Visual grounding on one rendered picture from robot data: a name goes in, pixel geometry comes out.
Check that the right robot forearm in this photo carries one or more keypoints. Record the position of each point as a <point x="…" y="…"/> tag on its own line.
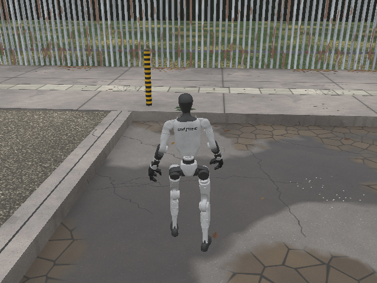
<point x="216" y="152"/>

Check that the robot right shin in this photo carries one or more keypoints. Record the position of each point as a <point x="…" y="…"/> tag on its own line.
<point x="205" y="222"/>

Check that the robot right upper arm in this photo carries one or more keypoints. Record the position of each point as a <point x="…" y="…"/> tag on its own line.
<point x="208" y="132"/>

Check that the robot left foot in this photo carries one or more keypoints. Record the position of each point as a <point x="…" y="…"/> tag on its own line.
<point x="174" y="232"/>

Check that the robot left upper arm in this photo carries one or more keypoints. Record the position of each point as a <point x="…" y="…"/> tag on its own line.
<point x="165" y="134"/>

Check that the robot right hand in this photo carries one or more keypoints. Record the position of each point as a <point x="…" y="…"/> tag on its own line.
<point x="213" y="161"/>

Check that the left robot forearm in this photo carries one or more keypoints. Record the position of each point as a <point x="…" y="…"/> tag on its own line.
<point x="156" y="159"/>

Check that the robot left hand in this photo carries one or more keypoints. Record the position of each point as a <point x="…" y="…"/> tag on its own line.
<point x="151" y="173"/>

